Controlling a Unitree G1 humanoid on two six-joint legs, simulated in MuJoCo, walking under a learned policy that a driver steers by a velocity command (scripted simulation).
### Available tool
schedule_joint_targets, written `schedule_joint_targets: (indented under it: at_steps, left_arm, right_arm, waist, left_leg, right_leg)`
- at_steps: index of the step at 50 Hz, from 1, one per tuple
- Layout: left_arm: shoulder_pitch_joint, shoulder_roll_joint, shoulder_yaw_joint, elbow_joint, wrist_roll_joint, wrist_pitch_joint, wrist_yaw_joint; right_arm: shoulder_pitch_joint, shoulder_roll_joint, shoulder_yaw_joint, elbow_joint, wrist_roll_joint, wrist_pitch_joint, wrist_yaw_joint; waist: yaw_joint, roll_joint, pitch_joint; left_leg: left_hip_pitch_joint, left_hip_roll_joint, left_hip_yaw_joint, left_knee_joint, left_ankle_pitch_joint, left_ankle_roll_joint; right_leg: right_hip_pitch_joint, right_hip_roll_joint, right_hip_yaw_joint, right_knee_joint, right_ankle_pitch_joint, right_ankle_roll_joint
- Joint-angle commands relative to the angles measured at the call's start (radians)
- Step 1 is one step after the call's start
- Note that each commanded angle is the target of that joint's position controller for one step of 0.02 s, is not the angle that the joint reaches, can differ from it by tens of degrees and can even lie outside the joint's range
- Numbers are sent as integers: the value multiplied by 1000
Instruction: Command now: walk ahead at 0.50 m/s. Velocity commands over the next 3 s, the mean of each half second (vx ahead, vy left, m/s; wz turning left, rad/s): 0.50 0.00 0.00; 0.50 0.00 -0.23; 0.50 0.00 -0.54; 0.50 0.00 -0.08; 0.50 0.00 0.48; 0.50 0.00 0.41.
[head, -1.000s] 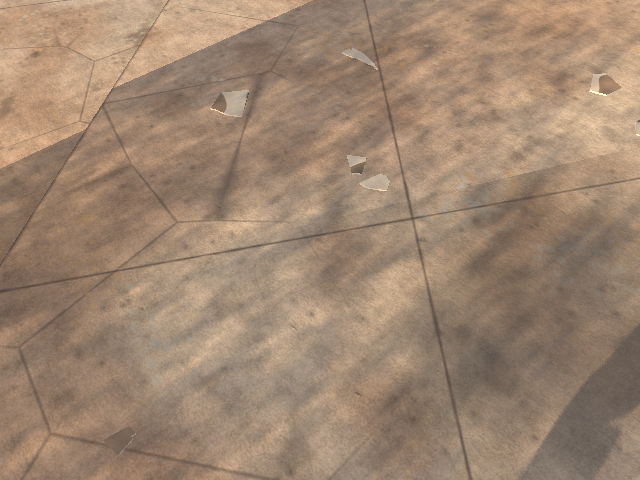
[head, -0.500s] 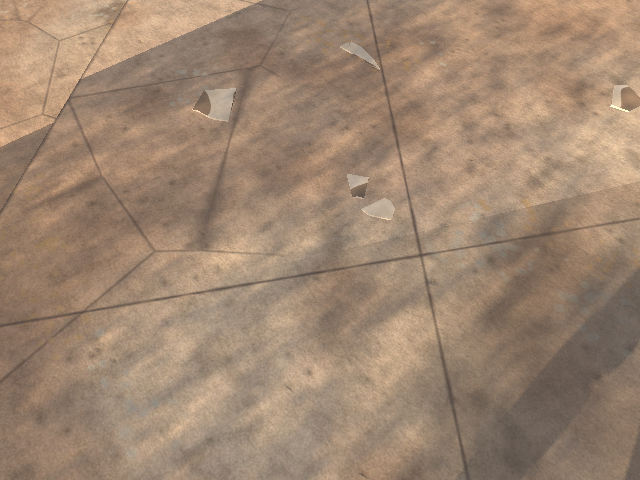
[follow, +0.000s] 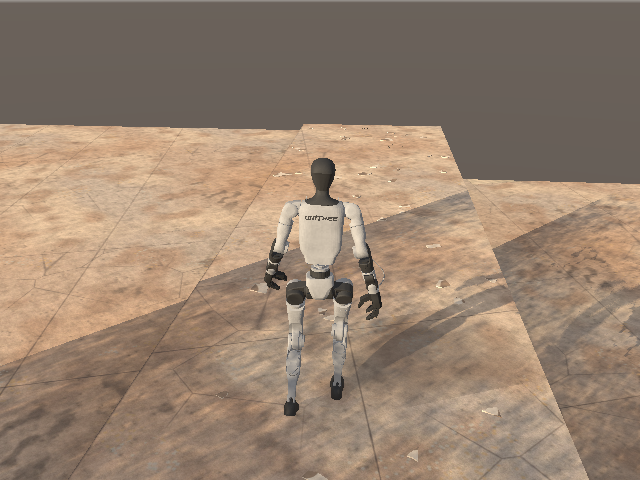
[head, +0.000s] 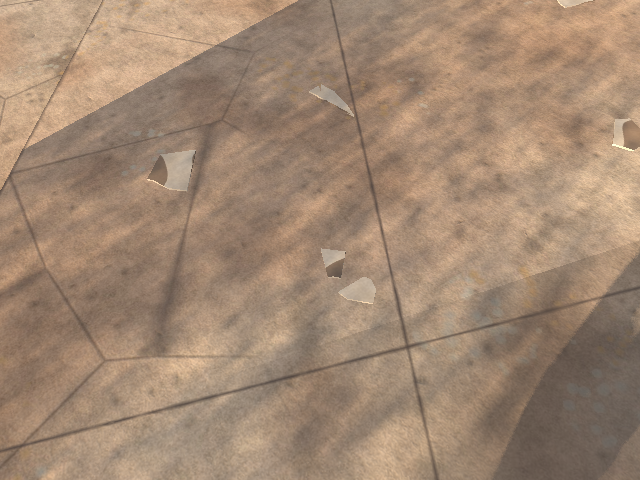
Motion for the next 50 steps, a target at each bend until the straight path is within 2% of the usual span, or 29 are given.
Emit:
schedule_joint_targets:
  at_steps: [1,2,3,4,6,9,13,16,18,20,21,22,23,24,25,26,27,28,29,30,31,33,35,38,40,45,47,48,50]
  left_arm:
    - [163,126,29,3,8,1,4]
    - [128,100,21,-1,16,-5,1]
    - [117,89,19,4,18,-7,-3]
    - [127,92,20,13,16,-10,-4]
    - [160,120,27,33,13,-15,3]
    - [213,137,31,57,11,-7,21]
    - [273,149,32,82,1,1,35]
    - [330,155,35,115,-6,12,37]
    - [347,158,40,130,-8,23,41]
    - [338,168,47,135,-11,33,46]
    - [322,177,50,132,-10,38,47]
    - [299,182,51,126,-10,44,48]
    - [290,160,42,120,-5,50,48]
    - [307,128,24,96,13,50,49]
    - [435,-14,-14,98,10,27,35]
    - [365,87,7,103,-14,2,32]
    - [270,143,23,69,-38,-14,30]
    - [217,145,23,57,-36,-19,37]
    - [191,140,31,54,-20,-16,43]
    - [211,124,34,57,-14,-4,45]
    - [231,99,33,63,-13,9,45]
    - [234,71,30,65,-18,31,45]
    - [171,77,34,43,-14,42,46]
    - [104,70,35,22,-14,39,38]
    - [45,62,30,2,-13,35,28]
    - [-96,41,13,-68,-13,35,-1]
    - [-122,48,14,-100,-14,36,-17]
    - [-114,58,18,-112,-14,36,-24]
    - [-23,101,40,-112,-13,41,-32]
  right_arm:
    - [-81,-127,-25,-98,13,-46,-2]
    - [-73,-115,-32,-94,0,-33,-7]
    - [-52,-89,-30,-87,-4,-18,-8]
    - [-37,-65,-28,-81,-6,-5,-9]
    - [-66,-57,-29,-94,-11,8,-13]
    - [-183,-59,-33,-135,-22,7,-12]
    - [-328,-35,-22,-174,-16,-5,2]
    - [-409,-37,-16,-202,-9,-9,15]
    - [-445,-46,-16,-224,-6,-16,27]
    - [-434,-66,-22,-231,-4,-22,37]
    - [-397,-83,-29,-224,-4,-25,39]
    - [-316,-108,-43,-203,-5,-26,37]
    - [-151,-153,-69,-150,-7,-25,31]
    - [34,-229,-91,-111,-20,-23,21]
    - [94,-281,-101,-85,-18,-17,27]
    - [74,-185,-72,-93,-9,-19,27]
    - [-13,-148,-61,-109,-9,-24,24]
    - [-100,-128,-53,-130,-16,-26,24]
    - [-148,-102,-46,-136,-26,-28,26]
    - [-166,-78,-38,-133,-36,-32,27]
    - [-165,-69,-37,-126,-36,-33,29]
    - [-145,-91,-43,-109,-33,-38,21]
    - [-117,-116,-50,-93,-38,-39,6]
    - [-97,-122,-50,-83,-39,-35,-9]
    - [-94,-125,-48,-82,-36,-35,-14]
    - [-12,-137,-51,-48,-25,-14,-21]
    - [-7,-150,-56,-46,-20,3,-23]
    - [-23,-162,-60,-53,-17,11,-26]
    - [-53,-192,-70,-72,-15,27,-37]
  waist:
    - [85,-66,-120]
    - [48,-77,-90]
    - [27,-88,-77]
    - [17,-86,-70]
    - [9,-74,-40]
    - [33,-60,-8]
    - [77,-65,20]
    - [102,-64,45]
    - [102,-66,55]
    - [78,-77,40]
    - [53,-91,14]
    - [4,-103,-39]
    - [-69,-87,-137]
    - [-121,23,-287]
    - [-49,288,-403]
    - [-86,188,-374]
    - [-71,150,-237]
    - [-38,63,-162]
    - [-11,36,-106]
    - [22,56,-97]
    - [38,66,-90]
    - [49,63,-59]
    - [38,42,-25]
    - [20,39,-8]
    - [2,41,7]
    - [-50,20,55]
    - [-44,28,59]
    - [-27,41,47]
    - [37,83,-34]
  left_leg:
    - [-485,104,-35,223,102,29]
    - [-420,139,-41,159,154,28]
    - [-368,149,-40,128,182,22]
    - [-349,151,-32,105,197,15]
    - [-389,158,-23,37,254,-4]
    - [-475,158,-17,-141,407,-28]
    - [-423,114,27,-382,575,-31]
    - [-437,96,30,-466,568,-22]
    - [-460,93,21,-503,516,-2]
    - [-425,80,27,-530,442,23]
    - [-355,59,45,-535,404,36]
    - [-227,24,77,-547,388,55]
    - [1,4,90,-550,406,83]
    - [316,183,-119,-522,414,149]
    - [637,392,-599,-643,195,308]
    - [614,370,-666,-725,96,271]
    - [491,344,-518,-742,143,227]
    - [343,312,-403,-765,256,205]
    - [217,283,-322,-794,347,199]
    - [143,254,-264,-822,394,188]
    - [104,238,-228,-850,406,191]
    - [63,237,-153,-895,436,198]
    - [69,241,-99,-925,459,196]
    - [101,219,0,-938,495,163]
    - [102,202,67,-948,503,140]
    - [267,252,140,-910,563,125]
    - [342,280,157,-851,667,113]
    - [360,286,173,-803,796,102]
    - [369,284,207,-627,1144,77]
  right_leg:
    - [469,-301,429,-316,-11,-181]
    - [376,-263,351,-348,43,-162]
    - [318,-240,310,-380,62,-159]
    - [287,-228,276,-401,94,-167]
    - [269,-223,226,-430,162,-181]
    - [307,-213,177,-449,199,-172]
    - [321,-180,107,-462,164,-140]
    - [410,-212,107,-440,159,-139]
    - [488,-247,116,-402,192,-132]
    - [544,-272,122,-351,272,-117]
    - [554,-272,118,-306,382,-107]
    - [546,-252,97,-209,549,-91]
    - [483,-197,58,-19,617,-64]
    - [267,-132,13,297,348,-27]
    - [-142,63,44,637,-347,38]
    - [-252,26,186,756,-440,18]
    - [-316,-24,170,770,-356,0]
    - [-281,-81,139,726,-258,-2]
    - [-239,-113,130,669,-200,3]
    - [-171,-140,138,631,-162,4]
    - [-137,-147,135,601,-147,8]
    - [-149,-160,128,547,-112,21]
    - [-220,-164,139,469,-20,37]
    - [-256,-139,152,320,146,39]
    - [-227,-120,119,210,235,35]
    - [-275,-98,62,71,224,12]
    - [-289,-84,34,48,134,-8]
    - [-256,-65,10,41,83,-23]
    - [-93,4,-54,55,-15,-61]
